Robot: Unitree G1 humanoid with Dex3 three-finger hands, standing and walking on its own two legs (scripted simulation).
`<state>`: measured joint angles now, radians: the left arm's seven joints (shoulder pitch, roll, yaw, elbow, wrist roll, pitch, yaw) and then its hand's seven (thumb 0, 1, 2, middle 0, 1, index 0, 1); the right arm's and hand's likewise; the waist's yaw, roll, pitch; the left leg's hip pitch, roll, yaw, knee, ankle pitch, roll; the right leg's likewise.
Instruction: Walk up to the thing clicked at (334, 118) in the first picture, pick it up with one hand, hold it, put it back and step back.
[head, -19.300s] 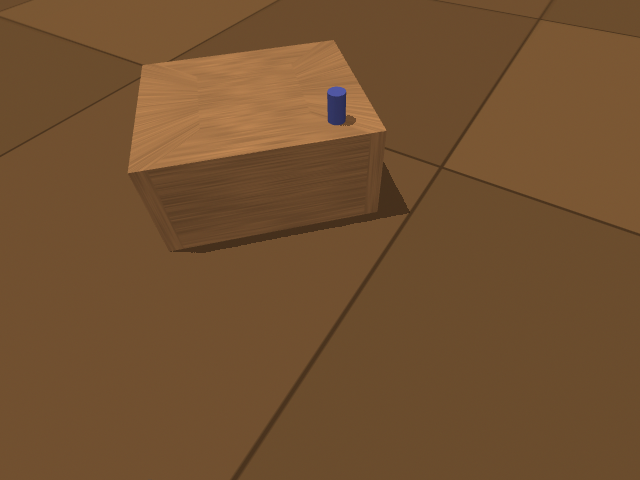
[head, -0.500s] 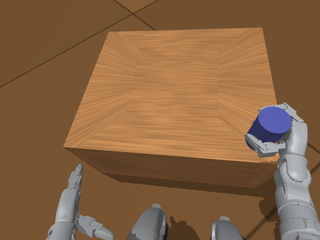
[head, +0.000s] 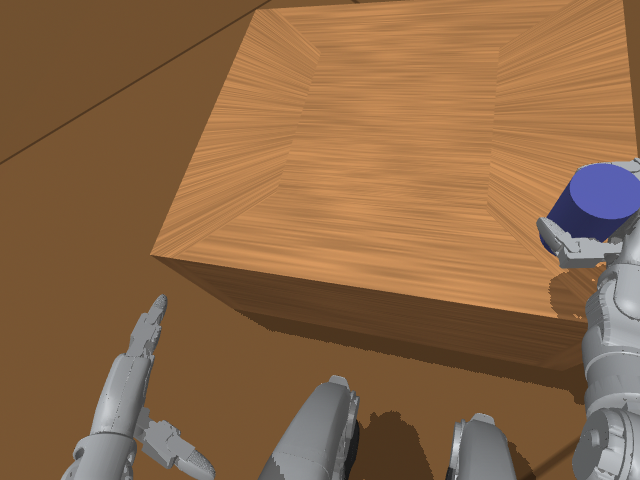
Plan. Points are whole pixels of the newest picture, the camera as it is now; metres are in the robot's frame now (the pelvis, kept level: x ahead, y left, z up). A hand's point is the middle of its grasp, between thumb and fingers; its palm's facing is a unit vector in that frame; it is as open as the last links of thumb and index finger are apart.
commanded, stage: crouch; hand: right
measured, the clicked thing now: (584, 215) +0.46 -0.18 -0.02
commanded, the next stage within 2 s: lower in 0.44 s
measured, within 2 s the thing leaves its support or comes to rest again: rests again in 1.66 s
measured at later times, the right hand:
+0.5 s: hand (569, 211) +0.49 -0.18 -0.05, palm faces +0.18 +0.98 +0.00, open 9.5 cm
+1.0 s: hand (554, 229) +0.50 -0.18 -0.12, palm faces +0.18 +0.98 +0.01, open 9.5 cm
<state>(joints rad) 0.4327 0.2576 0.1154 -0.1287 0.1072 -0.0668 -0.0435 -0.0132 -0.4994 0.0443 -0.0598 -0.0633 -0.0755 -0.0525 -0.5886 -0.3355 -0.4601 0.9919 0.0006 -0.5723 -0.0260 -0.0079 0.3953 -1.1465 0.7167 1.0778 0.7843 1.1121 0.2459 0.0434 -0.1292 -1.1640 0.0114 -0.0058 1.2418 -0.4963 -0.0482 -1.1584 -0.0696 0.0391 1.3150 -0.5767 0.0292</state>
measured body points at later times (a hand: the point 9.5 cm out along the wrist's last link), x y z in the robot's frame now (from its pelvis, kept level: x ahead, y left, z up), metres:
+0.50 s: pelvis -0.01 +0.01 -0.03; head +0.16 -0.05 +0.38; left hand +0.15 +0.28 +0.03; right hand +0.47 -0.23 -0.05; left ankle +0.05 +0.15 -0.62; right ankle +0.02 -0.13 -0.62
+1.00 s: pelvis -0.03 +0.01 -0.07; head +0.17 -0.07 +0.33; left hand +0.14 +0.27 +0.03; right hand +0.48 -0.23 -0.12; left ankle +0.05 +0.15 -0.62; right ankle +0.02 -0.13 -0.62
